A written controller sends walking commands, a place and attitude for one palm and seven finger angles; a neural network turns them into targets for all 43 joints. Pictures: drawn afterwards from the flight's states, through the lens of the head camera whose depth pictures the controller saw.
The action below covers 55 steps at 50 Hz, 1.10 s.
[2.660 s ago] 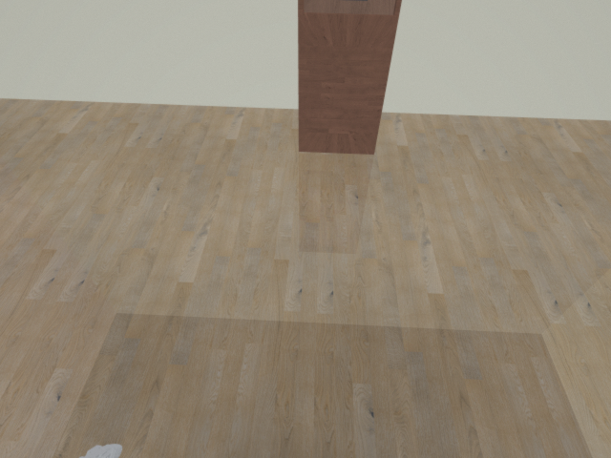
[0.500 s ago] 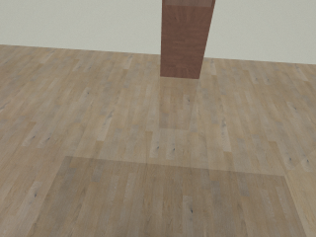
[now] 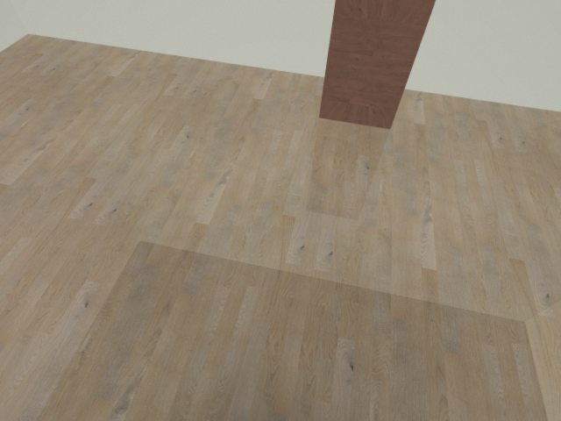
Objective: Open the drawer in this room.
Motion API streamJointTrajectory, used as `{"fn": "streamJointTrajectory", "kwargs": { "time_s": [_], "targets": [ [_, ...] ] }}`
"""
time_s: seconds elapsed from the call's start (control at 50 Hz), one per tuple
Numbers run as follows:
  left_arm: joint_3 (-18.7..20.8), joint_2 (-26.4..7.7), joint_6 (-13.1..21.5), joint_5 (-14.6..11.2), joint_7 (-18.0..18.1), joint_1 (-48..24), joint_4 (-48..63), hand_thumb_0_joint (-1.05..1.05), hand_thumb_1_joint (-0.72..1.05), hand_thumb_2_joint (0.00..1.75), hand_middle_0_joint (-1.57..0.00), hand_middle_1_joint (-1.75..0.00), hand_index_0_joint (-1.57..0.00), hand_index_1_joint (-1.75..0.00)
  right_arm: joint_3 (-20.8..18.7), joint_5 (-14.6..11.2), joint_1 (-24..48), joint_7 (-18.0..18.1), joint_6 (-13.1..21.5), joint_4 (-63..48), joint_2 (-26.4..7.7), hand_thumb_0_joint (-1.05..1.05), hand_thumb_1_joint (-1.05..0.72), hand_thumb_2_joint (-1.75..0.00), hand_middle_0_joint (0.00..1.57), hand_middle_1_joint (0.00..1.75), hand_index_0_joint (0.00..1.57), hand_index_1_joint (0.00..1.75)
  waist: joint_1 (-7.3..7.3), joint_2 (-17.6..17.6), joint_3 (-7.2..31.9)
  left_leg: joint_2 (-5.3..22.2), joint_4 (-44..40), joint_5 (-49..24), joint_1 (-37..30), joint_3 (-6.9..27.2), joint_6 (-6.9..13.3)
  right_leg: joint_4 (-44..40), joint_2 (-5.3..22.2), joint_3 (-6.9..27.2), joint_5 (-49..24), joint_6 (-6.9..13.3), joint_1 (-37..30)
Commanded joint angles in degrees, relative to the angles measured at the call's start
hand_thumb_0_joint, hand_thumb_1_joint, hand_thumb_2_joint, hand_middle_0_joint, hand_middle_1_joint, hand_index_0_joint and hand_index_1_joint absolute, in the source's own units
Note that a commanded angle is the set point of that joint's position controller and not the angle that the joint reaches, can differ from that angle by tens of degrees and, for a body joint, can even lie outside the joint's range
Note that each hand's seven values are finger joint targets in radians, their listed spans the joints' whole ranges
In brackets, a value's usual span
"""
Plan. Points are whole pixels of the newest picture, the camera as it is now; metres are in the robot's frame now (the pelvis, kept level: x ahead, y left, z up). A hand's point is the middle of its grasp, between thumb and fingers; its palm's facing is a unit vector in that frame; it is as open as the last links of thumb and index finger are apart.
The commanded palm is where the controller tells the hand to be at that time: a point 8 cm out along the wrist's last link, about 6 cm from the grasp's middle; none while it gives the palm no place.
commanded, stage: stand and wait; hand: left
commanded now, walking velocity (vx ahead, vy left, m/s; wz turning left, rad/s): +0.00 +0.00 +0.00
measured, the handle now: out of the picture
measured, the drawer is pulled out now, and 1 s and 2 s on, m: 0.00 0.00 0.00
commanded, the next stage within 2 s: turn or walk to find it in 0.36 s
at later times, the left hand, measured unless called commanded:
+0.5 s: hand out of the picture -0.02 +0.15 -0.18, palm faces +0.08 -0.98 -0.18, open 7.4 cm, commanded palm none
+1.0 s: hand out of the picture +0.14 +0.17 -0.17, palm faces -0.01 -0.98 -0.22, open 7.3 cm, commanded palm none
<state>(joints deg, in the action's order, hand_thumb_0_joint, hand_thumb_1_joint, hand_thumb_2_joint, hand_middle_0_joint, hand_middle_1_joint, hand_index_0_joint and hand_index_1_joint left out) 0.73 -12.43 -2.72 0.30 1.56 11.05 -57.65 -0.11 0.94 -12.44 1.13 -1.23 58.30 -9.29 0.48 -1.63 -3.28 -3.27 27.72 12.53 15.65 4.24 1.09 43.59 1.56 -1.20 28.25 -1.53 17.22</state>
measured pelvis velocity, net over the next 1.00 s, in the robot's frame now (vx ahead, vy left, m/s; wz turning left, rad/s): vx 0.09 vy -0.02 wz -0.04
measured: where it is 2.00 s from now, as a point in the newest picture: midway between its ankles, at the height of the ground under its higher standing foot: (288, 353)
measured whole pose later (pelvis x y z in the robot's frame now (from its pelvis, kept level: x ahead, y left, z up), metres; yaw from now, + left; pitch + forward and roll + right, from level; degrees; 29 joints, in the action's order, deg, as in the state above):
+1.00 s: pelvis +0.09 -0.02 -0.01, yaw -2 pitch +0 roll +0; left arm 2.9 -9.3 2.1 1.4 -0.2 14.0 -58.8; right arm -1.5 1.1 -25.9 1.1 1.0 66.9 -7.4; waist 1.1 1.9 -1.4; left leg 3.6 35.1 24.8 9.3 -4.0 -1.0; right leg 33.9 1.4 -7.2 16.8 2.2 16.9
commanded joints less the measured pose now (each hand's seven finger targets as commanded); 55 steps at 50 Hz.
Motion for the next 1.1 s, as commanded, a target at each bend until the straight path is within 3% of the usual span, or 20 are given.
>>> {"fn": "streamJointTrajectory", "kwargs": {
  "time_s": [0.0,0.06,0.08,0.1,0.24,0.42,0.52,0.6,0.64,0.68,0.7,0.72,0.78,0.86,0.92,0.94,0.96,0.98,1.02,1.08],
  "targets": [
    [0.6,-3.0,2.5,0.2,0.3,6.6,0.6,0.0,0.9,0.9,-0.2,-0.3,-0.2,-0.3,-3.1,-0.4,-2.3,0.8,1.4,-0.5,-11.1,0.0,-0.9,-0.9,0.2,0.3,0.2,0.3,-1.48,6.4,8.3,11.4,-4.0,-21.7,-6.7,10.2,5.7,-18.9,0.0,0.0,-12.9,-0.5,-8.2],
    [0.8,-7.8,3.5,0.4,0.7,6.1,-0.3,0.0,0.9,0.9,-0.2,-0.3,-0.2,-0.3,-2.0,-1.1,-2.5,0.1,1.7,-0.6,-6.2,0.0,-0.9,-0.9,0.2,0.3,0.2,0.3,-0.08,-4.1,4.0,4.1,-1.1,-1.8,1.7,1.6,-0.8,-25.5,12.3,11.3,-21.9,4.3,-10.8],
    [1.2,-8.3,3.7,0.5,0.6,5.3,-0.2,0.0,0.9,0.9,-0.2,-0.3,-0.2,-0.3,-1.9,-0.5,-1.4,0.3,0.9,-0.3,-6.0,0.0,-0.9,-0.9,0.2,0.3,0.2,0.3,-0.54,-11.7,1.3,3.6,0.7,2.3,1.7,-0.3,-1.6,-27.7,13.1,13.6,-20.8,5.7,-6.8],
    [0.9,-7.2,3.7,0.5,0.5,5.3,-0.5,0.0,0.9,0.9,-0.2,-0.3,-0.2,-0.3,-2.0,-0.3,-0.8,0.4,0.5,0.2,-6.6,0.0,-0.9,-0.9,0.2,0.3,0.2,0.3,-0.76,-12.6,-1.7,4.0,1.9,3.8,0.6,-0.5,-1.4,-29.0,13.2,14.1,-20.6,6.6,-3.3],
    [0.2,-4.3,3.4,0.1,0.5,7.7,-3.1,0.0,0.9,0.9,-0.2,-0.3,-0.2,-0.3,-1.0,-0.5,-3.6,0.6,1.4,4.3,-6.2,0.0,-0.9,-0.9,0.2,0.3,0.2,0.3,-0.24,0.3,-1.0,7.4,-4.0,-10.1,-5.5,0.3,-0.9,-25.7,5.6,6.1,-19.1,3.3,-3.8],
    [1.0,-4.0,2.8,0.1,0.7,8.9,-3.7,0.0,0.9,0.9,-0.2,-0.3,-0.2,-0.3,-1.1,-0.6,-3.3,0.8,1.3,4.2,-6.9,0.0,-0.9,-0.9,0.2,0.3,0.2,0.3,-1.13,1.8,-0.2,7.8,-2.8,-10.6,-1.3,1.1,-0.7,-23.2,5.7,3.5,-19.1,2.9,-7.7],
    [1.4,-4.0,2.6,0.8,-0.2,10.3,-4.3,0.0,0.9,0.9,-0.2,-0.3,-0.2,-0.3,-1.3,0.6,-6.3,0.4,1.0,4.4,-5.2,0.0,-0.9,-0.9,0.2,0.3,0.2,0.3,-0.94,-4.2,-2.7,4.8,1.8,10.7,1.4,-2.9,-0.6,-30.4,7.5,10.4,10.7,5.7,-2.4],
    [2.7,-4.7,3.0,1.0,-1.0,10.2,-3.5,0.0,0.9,0.9,-0.2,-0.3,-0.2,-0.3,-2.1,0.7,-8.5,-0.1,2.0,3.7,-4.4,0.0,-0.9,-0.9,0.2,0.3,0.2,0.3,0.34,-2.8,-6.3,6.1,5.7,11.9,0.1,-6.8,-0.3,-30.0,9.0,13.2,14.1,8.6,4.2],
    [2.8,-3.4,3.1,1.0,-1.4,9.0,-2.9,0.0,0.9,0.9,-0.2,-0.3,-0.2,-0.3,-2.5,0.7,-11.8,-0.1,2.8,4.3,-4.9,0.0,-0.9,-0.9,0.2,0.3,0.2,0.3,1.73,2.7,-7.0,8.3,-0.7,16.6,-2.6,-3.6,0.7,-22.7,4.8,9.2,11.0,7.8,7.5],
    [2.0,0.6,3.5,1.0,-1.6,6.8,-1.1,0.0,0.9,0.9,-0.2,-0.3,-0.2,-0.3,-3.1,0.8,-18.3,0.5,3.5,5.9,-8.4,0.0,-0.9,-0.9,0.2,0.3,0.2,0.3,3.58,15.9,-6.7,19.4,-15.1,21.7,-5.8,15.2,6.4,-1.5,-2.8,-3.7,0.3,3.8,12.7],
    [1.6,1.0,3.7,1.4,-1.4,4.7,0.3,0.0,0.9,0.9,-0.2,-0.3,-0.2,-0.3,-3.1,0.7,-19.1,0.8,3.6,5.8,-9.3,0.0,-0.9,-0.9,0.2,0.3,0.2,0.3,3.56,15.7,-7.4,23.1,-18.7,17.7,-6.9,21.9,10.5,7.0,-2.3,-3.3,2.4,3.2,16.9],
    [1.4,0.7,3.9,1.4,-1.3,3.4,0.7,0.0,0.9,0.9,-0.2,-0.3,-0.2,-0.3,-2.7,0.5,-18.1,1.0,3.8,5.5,-8.4,0.0,-0.9,-0.9,0.2,0.3,0.2,0.3,3.04,12.3,-7.5,23.7,-18.0,7.9,-6.8,22.0,12.0,11.6,0.3,-1.3,2.6,3.1,17.8],
    [1.2,2.2,4.3,0.9,-1.8,5.0,0.3,0.0,0.9,0.9,-0.2,-0.3,-0.2,-0.3,-2.2,0.6,-14.8,1.3,4.6,5.1,-8.0,0.0,-0.9,-0.9,0.2,0.3,0.2,0.3,0.88,9.4,-2.0,21.7,-13.9,-8.9,-9.0,12.1,11.8,9.1,2.6,-1.2,1.9,2.1,13.2],
    [1.4,3.2,3.9,0.9,-2.6,5.6,0.1,0.0,0.9,0.9,-0.2,-0.3,-0.2,-0.3,-3.0,0.6,-13.0,0.9,4.3,5.5,-8.2,0.0,-0.9,-0.9,0.2,0.3,0.2,0.3,-0.29,8.7,-1.2,18.1,-13.1,0.0,-3.1,3.1,8.0,-3.8,0.9,-5.3,-5.9,1.8,1.6],
    [2.5,1.0,4.4,1.2,-2.3,12.2,-2.5,0.0,0.9,0.9,-0.2,-0.3,-0.2,-0.3,-3.3,0.4,-12.1,0.6,4.0,5.8,-6.7,0.0,-0.9,-0.9,0.2,0.3,0.2,0.3,-3.84,3.1,-0.2,14.4,-3.3,9.0,4.0,-2.3,3.7,-16.3,0.1,-5.4,-13.3,2.8,-13.4],
    [3.4,-2.6,4.9,1.6,-1.8,17.0,-3.9,0.0,0.9,0.9,-0.2,-0.3,-0.2,-0.3,-2.9,0.0,-11.6,0.2,4.2,4.9,-4.5,0.0,-0.9,-0.9,0.2,0.3,0.2,0.3,-6.01,-4.5,1.2,10.8,7.8,11.2,12.2,-7.6,1.4,-20.5,7.4,4.5,-5.9,5.6,-21.9],
    [4.6,-8.0,5.4,1.4,-1.3,21.7,-5.0,0.0,0.9,0.9,-0.2,-0.3,-0.2,-0.3,-2.2,-0.2,-8.8,-0.3,4.7,2.1,-1.7,0.0,-0.9,-0.9,0.2,0.3,0.2,0.3,-7.8,-16.9,0.8,5.7,23.4,18.8,23.8,-13.5,-0.8,-30.3,20.2,26.0,-0.5,12.0,-26.5],
    [4.9,-9.3,5.7,0.4,-0.9,23.7,-5.3,0.0,0.9,0.9,-0.2,-0.3,-0.2,-0.3,-2.6,0.3,-4.2,-0.5,4.6,0.4,-4.7,0.0,-0.9,-0.9,0.2,0.3,0.2,0.3,-8.73,-15.0,0.6,7.9,32.1,19.8,25.9,-8.9,-0.7,-34.6,22.8,33.3,1.9,15.0,-23.0],
    [4.0,-5.3,5.6,0.7,-0.4,17.3,-4.4,0.0,0.9,0.9,-0.2,-0.3,-0.2,-0.3,-3.4,0.4,-0.1,-1.2,4.4,0.0,-4.6,0.0,-0.9,-0.9,0.2,0.3,0.2,0.3,-5.77,-5.5,-5.9,11.6,37.0,12.9,26.9,-6.3,-0.8,-35.6,20.7,27.7,4.1,15.5,-13.9],
    [2.8,-2.2,6.6,1.2,-0.4,12.0,-3.0,0.0,0.9,0.9,-0.2,-0.3,-0.2,-0.3,-3.1,0.6,-4.0,-1.5,3.4,1.7,-1.7,0.0,-0.9,-0.9,0.2,0.3,0.2,0.3,-0.87,-2.1,-3.9,11.5,31.2,6.4,18.9,-7.8,-2.4,-32.8,15.0,10.8,-19.4,11.6,-8.1]
  ]
}}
